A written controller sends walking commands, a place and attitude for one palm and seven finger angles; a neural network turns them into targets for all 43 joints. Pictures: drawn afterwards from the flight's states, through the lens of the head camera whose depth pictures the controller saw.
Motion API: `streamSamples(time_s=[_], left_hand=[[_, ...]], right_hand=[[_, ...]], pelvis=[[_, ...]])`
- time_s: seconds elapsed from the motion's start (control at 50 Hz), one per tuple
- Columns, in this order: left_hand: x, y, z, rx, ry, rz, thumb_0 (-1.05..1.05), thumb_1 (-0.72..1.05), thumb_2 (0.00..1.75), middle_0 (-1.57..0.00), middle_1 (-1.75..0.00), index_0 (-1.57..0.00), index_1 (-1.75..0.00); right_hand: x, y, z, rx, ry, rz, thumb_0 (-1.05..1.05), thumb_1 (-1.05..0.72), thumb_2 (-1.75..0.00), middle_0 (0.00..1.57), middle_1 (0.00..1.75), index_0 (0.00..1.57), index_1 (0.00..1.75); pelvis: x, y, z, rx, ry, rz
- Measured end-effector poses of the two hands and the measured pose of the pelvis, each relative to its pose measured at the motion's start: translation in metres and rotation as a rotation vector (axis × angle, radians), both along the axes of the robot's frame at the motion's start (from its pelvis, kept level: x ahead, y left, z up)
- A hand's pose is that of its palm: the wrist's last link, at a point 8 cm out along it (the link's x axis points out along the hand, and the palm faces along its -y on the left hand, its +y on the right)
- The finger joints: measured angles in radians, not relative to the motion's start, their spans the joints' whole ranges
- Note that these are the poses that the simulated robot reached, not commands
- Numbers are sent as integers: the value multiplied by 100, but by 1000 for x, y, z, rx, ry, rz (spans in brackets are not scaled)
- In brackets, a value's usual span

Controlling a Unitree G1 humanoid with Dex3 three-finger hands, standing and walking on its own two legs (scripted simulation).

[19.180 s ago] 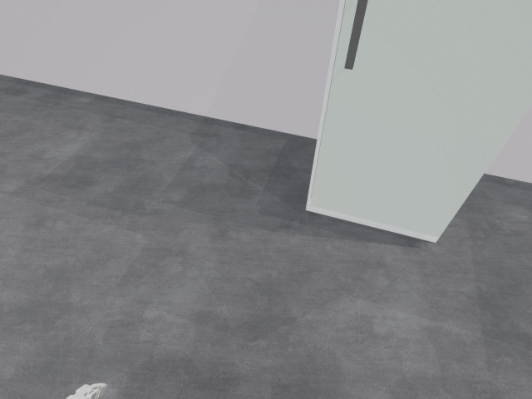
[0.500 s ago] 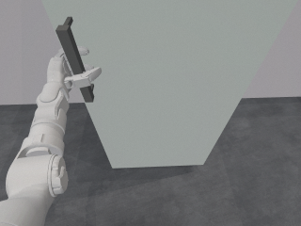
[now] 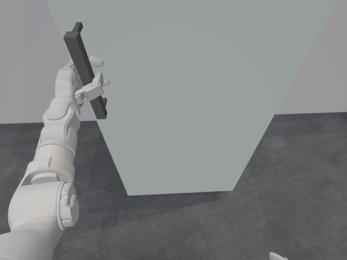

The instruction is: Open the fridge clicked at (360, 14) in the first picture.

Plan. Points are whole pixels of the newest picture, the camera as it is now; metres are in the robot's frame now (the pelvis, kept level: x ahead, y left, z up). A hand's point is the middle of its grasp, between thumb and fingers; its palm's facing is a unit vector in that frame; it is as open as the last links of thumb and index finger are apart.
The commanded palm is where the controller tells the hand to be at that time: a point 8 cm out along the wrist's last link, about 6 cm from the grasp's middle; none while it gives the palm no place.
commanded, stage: grip the handle and tug to test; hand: left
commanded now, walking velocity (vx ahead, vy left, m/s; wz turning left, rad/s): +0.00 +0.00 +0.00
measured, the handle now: (91, 76) +0.51 +0.19 +0.16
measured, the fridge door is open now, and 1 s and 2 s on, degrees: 0 0 0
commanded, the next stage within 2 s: move the hooked fingers beside the handle in 0.40 s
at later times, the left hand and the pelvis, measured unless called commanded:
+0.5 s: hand (97, 87) +0.46 +0.17 +0.17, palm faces +0.02 -1.00 +0.02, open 5.5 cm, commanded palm +0.41 +0.23 +0.17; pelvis +0.04 +0.00 +0.01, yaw -2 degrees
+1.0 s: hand (93, 91) +0.44 +0.17 +0.17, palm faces +0.01 -1.00 +0.01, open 10.7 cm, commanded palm +0.40 +0.25 +0.17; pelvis +0.05 -0.01 +0.01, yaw -3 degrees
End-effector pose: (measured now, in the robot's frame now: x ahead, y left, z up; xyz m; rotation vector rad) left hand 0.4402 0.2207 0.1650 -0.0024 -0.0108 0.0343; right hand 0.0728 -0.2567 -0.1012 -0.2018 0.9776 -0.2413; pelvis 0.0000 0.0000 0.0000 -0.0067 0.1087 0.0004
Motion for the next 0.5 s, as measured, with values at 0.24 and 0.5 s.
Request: streamSamples(time_s=[0.24,0.5], left_hand=[[-2,0,0,2,-16,10,1,73,80,-45,-140,-43,-140],[-4,0,0,-13,-12,-12,2,73,76,-41,-140,-41,-140]], right_hand=[[-4,-3,1,8,5,-47,1,-91,-90,20,30,21,29],[50,2,13,17,-77,-33,1,-91,-90,20,30,21,29]], pelvis=[[10,2,3,1,-8,-24],[36,4,7,-1,-18,-38]])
